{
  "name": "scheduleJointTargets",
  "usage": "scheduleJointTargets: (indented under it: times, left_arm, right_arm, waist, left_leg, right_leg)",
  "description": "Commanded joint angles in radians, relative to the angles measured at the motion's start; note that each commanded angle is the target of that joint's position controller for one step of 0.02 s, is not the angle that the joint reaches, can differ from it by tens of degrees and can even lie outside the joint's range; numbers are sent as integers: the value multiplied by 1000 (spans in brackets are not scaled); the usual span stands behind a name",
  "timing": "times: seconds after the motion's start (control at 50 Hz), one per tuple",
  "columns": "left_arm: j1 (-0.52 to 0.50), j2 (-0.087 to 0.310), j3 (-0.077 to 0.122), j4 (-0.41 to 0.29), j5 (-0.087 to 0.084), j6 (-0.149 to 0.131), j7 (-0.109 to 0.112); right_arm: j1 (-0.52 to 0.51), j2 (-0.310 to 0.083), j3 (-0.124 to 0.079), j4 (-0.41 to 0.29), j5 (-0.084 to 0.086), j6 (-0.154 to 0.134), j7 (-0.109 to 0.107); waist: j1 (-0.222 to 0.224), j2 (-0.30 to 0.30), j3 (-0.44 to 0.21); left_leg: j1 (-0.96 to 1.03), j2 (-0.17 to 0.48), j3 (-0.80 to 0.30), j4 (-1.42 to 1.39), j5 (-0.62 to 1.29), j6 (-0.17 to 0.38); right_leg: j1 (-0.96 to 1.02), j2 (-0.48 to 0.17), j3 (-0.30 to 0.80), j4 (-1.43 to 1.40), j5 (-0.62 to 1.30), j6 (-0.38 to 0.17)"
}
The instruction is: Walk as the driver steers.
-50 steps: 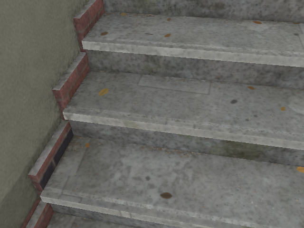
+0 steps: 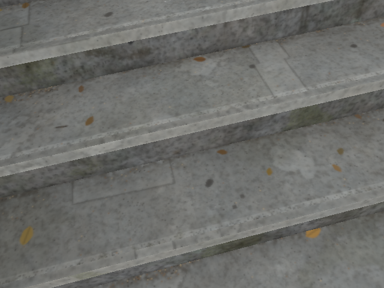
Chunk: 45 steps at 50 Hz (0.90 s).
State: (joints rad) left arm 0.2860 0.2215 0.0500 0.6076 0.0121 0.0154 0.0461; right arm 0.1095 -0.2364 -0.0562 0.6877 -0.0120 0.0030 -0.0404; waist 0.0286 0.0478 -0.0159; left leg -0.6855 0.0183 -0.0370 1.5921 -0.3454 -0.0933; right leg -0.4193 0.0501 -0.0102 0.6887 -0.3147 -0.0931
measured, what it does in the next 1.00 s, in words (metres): steps on the spot, turning right: left foot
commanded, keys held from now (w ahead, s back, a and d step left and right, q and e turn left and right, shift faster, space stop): e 0.02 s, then s+e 0.24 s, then s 0.16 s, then w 0.58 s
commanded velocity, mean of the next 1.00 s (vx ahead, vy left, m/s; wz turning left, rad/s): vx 0.09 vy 0.00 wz -0.29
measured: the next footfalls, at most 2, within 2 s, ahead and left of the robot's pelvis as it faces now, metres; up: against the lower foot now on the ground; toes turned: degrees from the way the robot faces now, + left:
left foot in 0.54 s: +0.02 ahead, +0.22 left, +0.00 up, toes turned -16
right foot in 1.12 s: +0.18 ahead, -0.22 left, +0.00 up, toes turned -21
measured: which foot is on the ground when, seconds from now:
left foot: up 0.00-0.52, down 0.54-1.00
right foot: down 0.00-0.52, up 0.54-1.00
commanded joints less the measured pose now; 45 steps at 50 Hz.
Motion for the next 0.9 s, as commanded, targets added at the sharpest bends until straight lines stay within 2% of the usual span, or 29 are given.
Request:
scheduleJointTargets:
  times: [0.02,0.08,0.12,0.22,0.26,0.3,0.34,0.38,0.42,0.46,0.48,0.5,0.52,0.54,0.56,0.58,0.6,0.62,0.64,0.66,0.68,0.7,0.74,0.78,0.8,0.82,0.86,0.88,0.9]
  left_arm:
    - [-119,105,6,-144,20,-22,26]
    - [-95,131,10,-160,20,-11,29]
    - [-89,152,15,-178,28,1,32]
    - [-114,142,6,-213,12,13,35]
    - [-127,135,5,-227,4,12,33]
    - [-193,138,3,-256,4,12,24]
    - [-208,128,-2,-252,-9,14,17]
    - [-224,127,8,-242,-22,34,11]
    - [-226,136,17,-234,-22,49,8]
    - [-192,139,26,-223,-30,44,6]
    - [-192,129,22,-200,-35,42,8]
    - [-150,88,13,-168,-59,38,-3]
    - [-93,27,0,-135,-51,33,-19]
    - [-98,-12,-14,-109,-37,18,-37]
    - [-7,-11,-11,-73,-16,-7,-51]
    - [-43,61,12,-114,-46,-2,-25]
    - [-89,118,26,-90,-65,0,-8]
    - [-113,137,31,-81,-77,-4,-5]
    - [-122,105,20,-55,-77,-6,-13]
    - [-151,99,16,-62,-69,-17,-23]
    - [-167,71,11,-49,-64,-30,-30]
    - [-168,38,3,-38,-63,-40,-30]
    - [-115,14,0,-6,-54,-54,-37]
    - [-82,10,-2,15,-40,-49,-39]
    - [-110,2,1,3,-48,-54,-40]
    - [-103,-2,-1,2,-55,-51,-36]
    - [-96,-6,-4,-1,-62,-54,-39]
    - [-119,8,-3,-22,-49,-58,-43]
    - [-95,-4,-9,-25,-49,-64,-47]
  right_arm:
    - [-28,-34,1,-95,4,-22,-2]
    - [-17,-31,8,-100,8,-1,-15]
    - [-52,-38,7,-124,2,7,-18]
    - [-66,-45,14,-158,14,29,-35]
    - [-80,-38,22,-186,7,31,-30]
    - [-36,-50,17,-175,16,31,-34]
    - [7,-46,19,-152,15,30,-51]
    - [8,-17,29,-147,15,33,-33]
    - [48,-4,33,-129,16,42,-22]
    - [144,-35,23,-88,23,36,0]
    - [180,-28,17,-78,25,35,9]
    - [178,-19,11,-69,11,32,14]
    - [149,8,19,-72,-25,29,15]
    - [220,-2,21,-84,-59,20,10]
    - [172,-70,7,-122,-66,15,4]
    - [149,-185,-39,-128,-70,1,5]
    - [149,-159,-37,-113,-37,-5,6]
    - [118,-138,-23,-106,-14,5,8]
    - [148,-117,-12,-104,10,11,11]
    - [220,-130,-19,-84,12,18,6]
    - [305,-128,-22,-57,6,21,-1]
    - [380,-120,-25,-17,10,18,-5]
    - [459,-71,-16,35,11,7,-11]
    - [471,-66,-21,65,-4,-6,-12]
    - [435,-51,-13,66,-14,-22,-5]
    - [438,-63,-17,76,0,-31,1]
    - [411,-75,-18,84,0,-45,3]
    - [413,-71,-14,93,9,-53,5]
    - [394,-84,-17,101,19,-52,3]
  waist:
    - [-49,-96,-113]
    - [-27,-116,-120]
    - [-3,-117,-125]
    - [13,-169,-156]
    - [3,-153,-145]
    - [-18,-172,-156]
    - [-17,-203,-175]
    - [-23,-229,-141]
    - [-14,-258,-145]
    - [4,-284,-193]
    - [-29,-290,-172]
    - [-17,-244,-129]
    - [7,-125,-123]
    - [-35,62,-141]
    - [14,99,-93]
    - [3,336,-48]
    - [-34,292,69]
    - [-28,215,144]
    - [-47,158,166]
    - [-79,82,208]
    - [-111,55,206]
    - [-130,52,198]
    - [-125,64,162]
    - [-119,110,146]
    - [-104,123,139]
    - [-96,113,144]
    - [-71,118,157]
    - [-66,91,178]
    - [-50,105,167]
  left_leg:
    - [-156,-3,-37,79,102,-12]
    - [-125,-35,-15,152,65,-23]
    - [-166,-42,-24,196,32,-34]
    - [-171,-74,-35,218,-24,-50]
    - [-173,-77,-57,148,-13,-51]
    - [-134,-72,-55,73,-37,-48]
    - [-65,-62,-43,-65,-55,-41]
    - [42,-34,-2,-282,-72,-21]
    - [205,-31,41,-543,-106,0]
    - [341,-10,41,-730,-49,40]
    - [429,0,32,-928,38,68]
    - [477,-31,71,-1074,127,85]
    - [549,-12,35,-1140,118,97]
    - [677,179,-181,-1168,219,162]
    - [541,321,-243,-1192,462,241]
    - [357,400,-506,-1381,-278,369]
    - [313,347,-533,-1457,-650,369]
    - [322,307,-506,-1431,-611,339]
    - [381,273,-454,-1436,-571,327]
    - [459,258,-419,-1452,-535,337]
    - [521,260,-402,-1460,-497,339]
    - [596,262,-389,-1457,-442,343]
    - [682,251,-345,-1430,-321,343]
    - [674,247,-282,-1446,-250,346]
    - [682,263,-292,-1456,-215,355]
    - [684,270,-290,-1469,-204,359]
    - [652,278,-258,-1493,-149,361]
    - [685,293,-249,-1499,-100,356]
    - [689,290,-217,-1502,-71,349]
  right_leg:
    - [222,-249,382,-236,445,-166]
    - [212,-244,357,-183,752,-170]
    - [267,-260,403,-173,804,-178]
    - [355,-265,473,-169,833,-183]
    - [357,-251,508,-172,772,-172]
    - [346,-261,511,-188,766,-172]
    - [350,-255,477,-192,773,-159]
    - [282,-210,394,-199,836,-123]
    - [210,-199,371,-225,850,-91]
    - [190,-221,406,-269,527,-80]
    - [144,-197,407,-271,321,-52]
    - [99,-139,346,-246,127,-12]
    - [23,-53,259,-101,-131,42]
    - [-185,55,153,206,-328,125]
    - [-220,73,166,488,-335,184]
    - [-250,-7,106,592,-312,202]
    - [-339,-47,97,723,-230,218]
    - [-413,-50,93,814,-165,223]
    - [-462,-60,65,810,-143,225]
    - [-546,-64,44,740,-73,223]
    - [-566,-77,20,720,-29,213]
    - [-614,-80,10,742,4,199]
    - [-664,-102,6,747,60,183]
    - [-653,-127,-17,686,124,182]
    - [-675,-141,3,699,136,181]
    - [-693,-151,6,688,147,181]
    - [-698,-179,22,722,171,174]
    - [-763,-195,33,756,184,175]
    - [-763,-208,37,781,168,173]
Over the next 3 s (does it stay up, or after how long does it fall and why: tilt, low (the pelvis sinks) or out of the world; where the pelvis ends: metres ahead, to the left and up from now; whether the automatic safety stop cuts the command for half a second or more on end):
stays up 0.88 -0.01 0.44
